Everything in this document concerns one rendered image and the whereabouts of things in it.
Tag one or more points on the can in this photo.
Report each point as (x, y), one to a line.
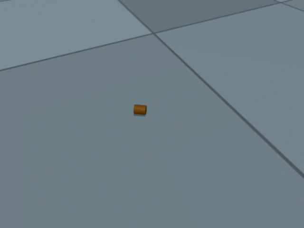
(140, 109)

